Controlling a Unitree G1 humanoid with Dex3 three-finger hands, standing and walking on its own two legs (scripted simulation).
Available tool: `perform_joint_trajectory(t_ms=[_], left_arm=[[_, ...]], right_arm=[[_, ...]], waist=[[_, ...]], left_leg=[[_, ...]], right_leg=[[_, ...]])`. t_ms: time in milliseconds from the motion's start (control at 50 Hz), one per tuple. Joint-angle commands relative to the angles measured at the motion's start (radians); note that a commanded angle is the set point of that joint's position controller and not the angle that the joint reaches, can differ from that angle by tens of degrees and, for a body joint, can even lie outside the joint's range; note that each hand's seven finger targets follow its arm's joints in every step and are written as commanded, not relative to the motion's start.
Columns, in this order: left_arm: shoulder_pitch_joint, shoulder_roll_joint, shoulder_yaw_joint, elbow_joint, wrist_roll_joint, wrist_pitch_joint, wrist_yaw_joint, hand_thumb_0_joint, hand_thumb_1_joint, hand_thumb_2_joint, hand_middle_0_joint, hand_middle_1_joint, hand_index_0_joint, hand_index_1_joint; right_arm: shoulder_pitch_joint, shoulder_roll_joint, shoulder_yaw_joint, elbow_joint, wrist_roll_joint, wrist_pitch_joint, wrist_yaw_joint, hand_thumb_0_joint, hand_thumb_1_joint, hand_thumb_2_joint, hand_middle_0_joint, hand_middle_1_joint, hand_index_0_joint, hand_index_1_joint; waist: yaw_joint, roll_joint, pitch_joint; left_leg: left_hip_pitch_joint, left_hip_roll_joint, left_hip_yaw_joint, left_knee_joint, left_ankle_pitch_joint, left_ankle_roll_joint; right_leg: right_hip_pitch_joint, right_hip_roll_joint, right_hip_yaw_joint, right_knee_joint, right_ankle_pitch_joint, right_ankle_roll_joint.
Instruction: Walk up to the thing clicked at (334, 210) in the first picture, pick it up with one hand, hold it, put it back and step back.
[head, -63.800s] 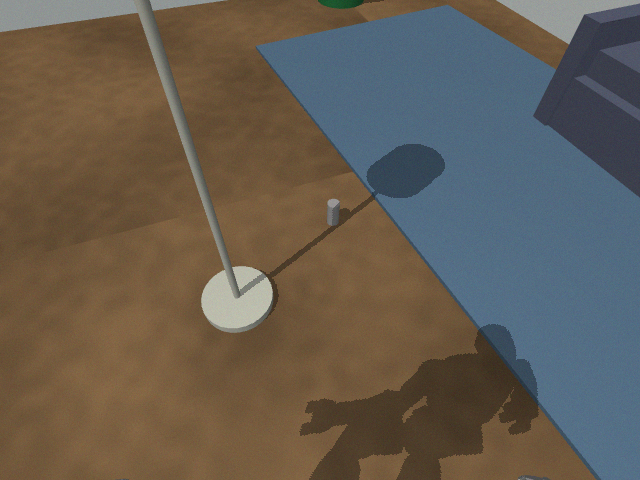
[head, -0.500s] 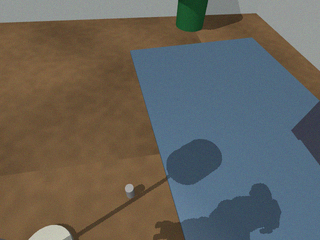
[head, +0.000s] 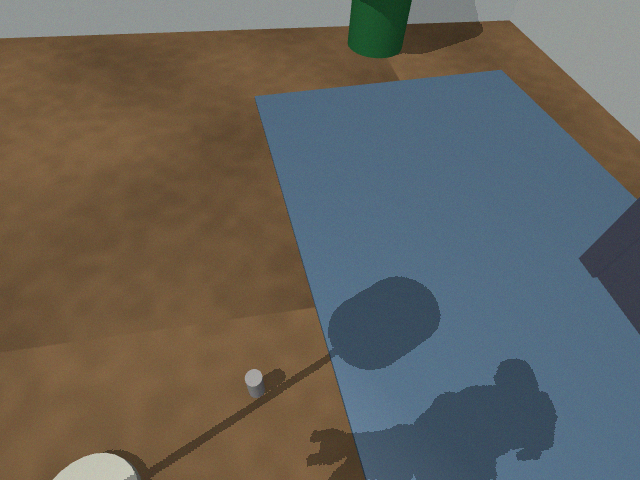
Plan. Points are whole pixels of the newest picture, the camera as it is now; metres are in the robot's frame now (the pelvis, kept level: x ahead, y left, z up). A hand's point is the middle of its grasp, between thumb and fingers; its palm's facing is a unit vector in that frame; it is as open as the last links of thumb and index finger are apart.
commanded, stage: stand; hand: left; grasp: from above
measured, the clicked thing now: (255, 383) +0.44 +0.18 -0.73
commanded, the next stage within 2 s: step back in 0.38 s
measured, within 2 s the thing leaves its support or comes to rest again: neither
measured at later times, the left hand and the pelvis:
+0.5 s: hand out of the picture +0.02 +0.23 -0.18, palm faces +0.03 -0.96 -0.26, open 7.4 cm; pelvis -0.02 +0.01 +0.00, yaw +0 degrees
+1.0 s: hand out of the picture +0.00 +0.22 -0.16, palm faces +0.01 -0.92 -0.39, open 7.4 cm; pelvis -0.11 -0.04 -0.02, yaw +1 degrees
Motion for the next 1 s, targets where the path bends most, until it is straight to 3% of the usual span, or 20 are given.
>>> perform_joint_trajectory(t_ms=[0, 100, 260, 340, 360, 400, 440, 500, 540, 580, 620, 680, 720, 740, 760, 780, 800, 840, 860, 980], left_arm=[[0.029, 0.105, 0.008, -0.034, 0.008, 0.003, 0.012, 0.0, 0.9, 0.9, -0.2, -0.3, -0.2, -0.3], [0.058, 0.113, 0.016, -0.026, 0.005, 0.002, 0.015, 0.0, 0.9, 0.9, -0.2, -0.3, -0.2, -0.3], [0.07, 0.071, 0.013, -0.017, 0.006, 0.005, 0.018, 0.0, 0.9, 0.9, -0.2, -0.3, -0.2, -0.3], [0.082, 0.055, 0.012, -0.013, 0.008, 0.0, 0.021, 0.0, 0.9, 0.9, -0.2, -0.3, -0.2, -0.3], [-0.004, 0.243, 0.061, -0.07, -0.006, -0.014, 0.019, 0.0, 0.9, 0.9, -0.2, -0.3, -0.2, -0.3], [0.006, 0.209, 0.062, -0.093, -0.015, -0.019, 0.022, 0.0, 0.9, 0.9, -0.2, -0.3, -0.2, -0.3], [-0.005, 0.199, 0.06, -0.121, -0.014, -0.011, 0.018, 0.0, 0.9, 0.9, -0.2, -0.3, -0.2, -0.3], [0.005, 0.192, 0.056, -0.145, -0.006, 0.006, 0.012, 0.0, 0.9, 0.9, -0.2, -0.3, -0.2, -0.3], [0.024, 0.192, 0.06, -0.157, -0.002, 0.026, 0.009, 0.0, 0.9, 0.9, -0.2, -0.3, -0.2, -0.3], [0.031, 0.182, 0.06, -0.177, -0.005, 0.032, 0.01, 0.0, 0.9, 0.9, -0.2, -0.3, -0.2, -0.3], [0.033, 0.194, 0.067, -0.196, -0.004, 0.029, 0.008, 0.0, 0.9, 0.9, -0.2, -0.3, -0.2, -0.3], [0.069, 0.205, 0.078, -0.208, 0.01, 0.017, 0.0, 0.0, 0.9, 0.9, -0.2, -0.3, -0.2, -0.3], [0.117, 0.206, 0.084, -0.191, 0.022, 0.002, 0.001, 0.0, 0.9, 0.9, -0.2, -0.3, -0.2, -0.3], [0.1, 0.26, 0.093, -0.203, 0.034, -0.008, 0.002, 0.0, 0.9, 0.9, -0.2, -0.3, -0.2, -0.3], [0.057, 0.352, 0.111, -0.238, 0.03, -0.011, -0.001, 0.0, 0.9, 0.9, -0.2, -0.3, -0.2, -0.3], [-0.003, 0.387, 0.114, -0.279, 0.032, -0.012, -0.004, 0.0, 0.9, 0.9, -0.2, -0.3, -0.2, -0.3], [-0.068, 0.398, 0.115, -0.308, 0.036, -0.015, 0.003, 0.0, 0.9, 0.9, -0.2, -0.3, -0.2, -0.3], [-0.165, 0.32, 0.102, -0.336, 0.029, -0.02, 0.006, 0.0, 0.9, 0.9, -0.2, -0.3, -0.2, -0.3], [-0.169, 0.305, 0.1, -0.345, 0.03, -0.017, 0.005, 0.0, 0.9, 0.9, -0.2, -0.3, -0.2, -0.3], [0.037, 0.285, 0.105, -0.354, 0.021, -0.007, 0.019, 0.0, 0.9, 0.9, -0.2, -0.3, -0.2, -0.3]], right_arm=[[-0.015, -0.125, -0.015, -0.034, 0.0, 0.004, -0.008, 0.0, -0.9, -0.9, 0.2, 0.3, 0.2, 0.3], [0.025, -0.13, -0.017, -0.019, 0.0, 0.004, -0.008, 0.0, -0.9, -0.9, 0.2, 0.3, 0.2, 0.3], [0.052, -0.092, -0.02, -0.014, 0.003, 0.004, -0.013, 0.0, -0.9, -0.9, 0.2, 0.3, 0.2, 0.3], [0.063, -0.072, -0.027, -0.012, 0.002, 0.001, -0.014, 0.0, -0.9, -0.9, 0.2, 0.3, 0.2, 0.3], [-0.031, -0.258, -0.067, -0.104, -0.003, -0.001, -0.016, 0.0, -0.9, -0.9, 0.2, 0.3, 0.2, 0.3], [-0.007, -0.231, -0.07, -0.132, 0.009, -0.005, -0.012, 0.0, -0.9, -0.9, 0.2, 0.3, 0.2, 0.3], [0.022, -0.225, -0.081, -0.159, 0.01, 0.005, -0.01, 0.0, -0.9, -0.9, 0.2, 0.3, 0.2, 0.3], [-0.006, -0.245, -0.098, -0.207, 0.004, 0.019, -0.007, 0.0, -0.9, -0.9, 0.2, 0.3, 0.2, 0.3], [-0.016, -0.267, -0.105, -0.242, -0.005, 0.022, -0.011, 0.0, -0.9, -0.9, 0.2, 0.3, 0.2, 0.3], [-0.019, -0.257, -0.101, -0.269, -0.015, 0.02, -0.016, 0.0, -0.9, -0.9, 0.2, 0.3, 0.2, 0.3], [-0.021, -0.249, -0.093, -0.287, -0.016, 0.02, -0.018, 0.0, -0.9, -0.9, 0.2, 0.3, 0.2, 0.3], [-0.036, -0.254, -0.083, -0.31, -0.012, 0.024, -0.017, 0.0, -0.9, -0.9, 0.2, 0.3, 0.2, 0.3], [-0.073, -0.256, -0.072, -0.318, 0.004, 0.037, -0.009, 0.0, -0.9, -0.9, 0.2, 0.3, 0.2, 0.3], [-0.055, -0.23, -0.059, -0.326, 0.015, 0.039, -0.002, 0.0, -0.9, -0.9, 0.2, 0.3, 0.2, 0.3], [-0.003, -0.198, -0.047, -0.334, 0.011, 0.041, -0.003, 0.0, -0.9, -0.9, 0.2, 0.3, 0.2, 0.3], [0.018, -0.237, -0.061, -0.318, 0.005, 0.052, -0.01, 0.0, -0.9, -0.9, 0.2, 0.3, 0.2, 0.3], [0.031, -0.255, -0.072, -0.32, 0.005, 0.049, -0.009, 0.0, -0.9, -0.9, 0.2, 0.3, 0.2, 0.3], [0.084, -0.276, -0.076, -0.297, 0.007, 0.043, -0.005, 0.0, -0.9, -0.9, 0.2, 0.3, 0.2, 0.3], [0.096, -0.288, -0.075, -0.287, 0.007, 0.037, -0.006, 0.0, -0.9, -0.9, 0.2, 0.3, 0.2, 0.3], [0.03, -0.255, -0.056, -0.342, -0.003, 0.019, -0.018, 0.0, -0.9, -0.9, 0.2, 0.3, 0.2, 0.3]], waist=[[0.002, -0.007, -0.062], [0.004, 0.026, -0.081], [-0.003, 0.035, -0.03], [-0.003, 0.015, -0.03], [-0.015, 0.005, 0.081], [-0.026, 0.034, -0.035], [-0.038, 0.05, -0.127], [-0.035, 0.117, -0.164], [-0.035, 0.175, -0.15], [-0.029, 0.145, -0.136], [-0.023, 0.111, -0.135], [-0.006, 0.091, -0.142], [0.034, 0.055, -0.109], [0.009, -0.062, -0.075], [-0.014, -0.239, -0.057], [-0.011, -0.132, -0.038], [-0.018, -0.174, -0.033], [-0.061, -0.143, 0.014], [-0.055, -0.129, -0.003], [0.065, -0.168, -0.098]], left_leg=[[0.04, 0.134, -0.105, -0.044, 0.288, -0.042], [0.073, 0.134, -0.112, -0.047, 0.358, -0.043], [0.027, 0.136, -0.154, -0.116, 0.15, -0.044], [0.026, 0.129, -0.148, -0.114, 0.148, -0.04], [-0.031, 0.155, -0.142, -0.024, 0.451, -0.031], [0.036, 0.168, -0.108, 0.043, 0.651, -0.015], [0.071, 0.177, -0.112, 0.059, 0.645, -0.014], [0.035, 0.228, -0.171, 0.038, 0.526, 0.059], [-0.027, 0.299, -0.249, 0.009, 0.46, 0.145], [-0.016, 0.329, -0.264, 0.036, 0.506, 0.191], [0.002, 0.329, -0.263, 0.059, 0.482, 0.199], [0.028, 0.296, -0.246, 0.128, 0.424, 0.15], [-0.107, 0.196, -0.149, 0.233, 0.29, 0.054], [-0.268, 0.083, -0.103, 0.317, 0.087, -0.007], [-0.459, -0.06, -0.05, 0.484, -0.323, -0.063], [-0.343, -0.081, -0.146, 0.688, -0.416, -0.075], [-0.298, -0.059, -0.16, 0.803, -0.376, -0.067], [-0.321, -0.071, -0.174, 0.878, -0.256, -0.081], [-0.333, -0.085, -0.15, 0.88, -0.25, -0.089], [-0.452, -0.022, -0.078, 0.576, -0.319, -0.106]], right_leg=[[-0.018, -0.021, 0.017, -0.06, 0.165, -0.009], [-0.018, -0.017, 0.014, -0.04, 0.159, -0.008], [-0.039, -0.007, 0.004, -0.036, 0.093, -0.007], [-0.027, -0.01, -0.001, -0.047, 0.113, -0.009], [-0.126, 0.004, -0.009, 0.01, 0.212, -0.001], [-0.101, 0.013, -0.033, 0.063, 0.263, -0.01], [-0.09, 0.032, -0.038, 0.118, 0.204, -0.02], [-0.116, 0.066, -0.037, 0.26, -0.057, -0.036], [-0.177, 0.088, -0.012, 0.487, -0.244, -0.049], [-0.254, 0.086, 0.049, 0.591, -0.284, -0.06], [-0.273, 0.084, 0.057, 0.594, -0.282, -0.059], [-0.217, 0.055, 0.026, 0.304, -0.201, -0.049], [-0.049, 0.06, 0.003, -0.062, 0.115, -0.04], [0.027, -0.035, 0.162, -0.086, 0.253, -0.067], [0.053, -0.233, 0.397, -0.126, 0.267, -0.141], [-0.167, -0.319, 0.404, -0.126, 0.243, -0.274], [-0.246, -0.335, 0.431, -0.108, 0.293, -0.324], [-0.229, -0.211, 0.256, -0.062, 0.379, -0.256], [-0.181, -0.169, 0.19, -0.024, 0.437, -0.228], [0.224, -0.196, 0.183, 0.112, 0.712, -0.236]])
